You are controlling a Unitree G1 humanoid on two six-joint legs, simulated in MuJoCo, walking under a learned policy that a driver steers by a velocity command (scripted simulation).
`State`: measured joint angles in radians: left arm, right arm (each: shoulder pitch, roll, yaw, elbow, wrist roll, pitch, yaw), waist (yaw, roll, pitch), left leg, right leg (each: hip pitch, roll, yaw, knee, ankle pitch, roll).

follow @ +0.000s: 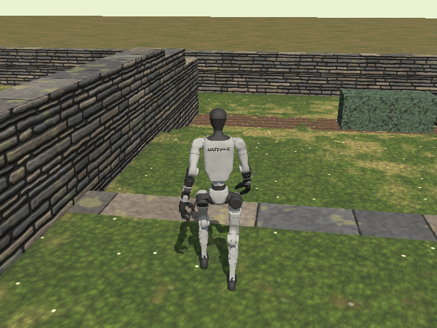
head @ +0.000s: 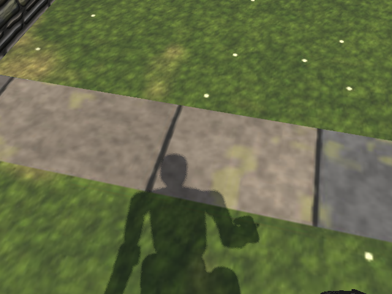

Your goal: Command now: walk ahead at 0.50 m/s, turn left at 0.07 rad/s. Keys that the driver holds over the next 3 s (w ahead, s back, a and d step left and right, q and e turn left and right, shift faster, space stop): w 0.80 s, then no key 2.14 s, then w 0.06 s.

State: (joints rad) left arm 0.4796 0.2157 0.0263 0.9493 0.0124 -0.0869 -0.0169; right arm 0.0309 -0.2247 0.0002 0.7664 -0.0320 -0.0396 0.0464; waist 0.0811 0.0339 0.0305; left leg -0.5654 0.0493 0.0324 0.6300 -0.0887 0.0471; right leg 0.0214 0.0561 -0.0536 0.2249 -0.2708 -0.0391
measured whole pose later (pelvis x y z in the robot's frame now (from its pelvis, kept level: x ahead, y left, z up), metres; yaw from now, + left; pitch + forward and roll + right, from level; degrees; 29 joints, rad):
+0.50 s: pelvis +0.25 +0.03 +0.00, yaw +0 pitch +1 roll +1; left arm 0.09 0.23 0.03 0.84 0.03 -0.02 -0.04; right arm 0.47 -0.20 -0.03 1.01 -0.01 -0.09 0.00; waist -0.06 -0.04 0.03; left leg 0.07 -0.10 0.06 0.16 -0.24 0.09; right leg -0.62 -0.09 -0.04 0.70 -0.02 -0.03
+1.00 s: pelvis +0.50 -0.01 +0.00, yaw +0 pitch -1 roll -1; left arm 0.40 0.18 0.02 1.03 0.01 -0.08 0.00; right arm 0.14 -0.21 -0.03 0.93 -0.02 -0.04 0.01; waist 0.03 0.04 0.07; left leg -0.57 0.07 0.03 0.73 -0.08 0.03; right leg -0.03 0.07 -0.09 0.27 -0.22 -0.08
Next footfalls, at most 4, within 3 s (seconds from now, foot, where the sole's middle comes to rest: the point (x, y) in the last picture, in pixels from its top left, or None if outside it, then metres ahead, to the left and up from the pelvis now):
0.08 left None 0.19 0.10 -0.78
0.64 right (243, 289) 0.49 -0.08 -0.78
1.10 left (197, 229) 0.70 0.09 -0.78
1.42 right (252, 257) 0.61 -0.11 -0.78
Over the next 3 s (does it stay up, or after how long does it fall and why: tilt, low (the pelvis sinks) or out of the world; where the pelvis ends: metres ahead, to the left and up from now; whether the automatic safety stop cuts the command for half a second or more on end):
stays up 0.64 -0.02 0.00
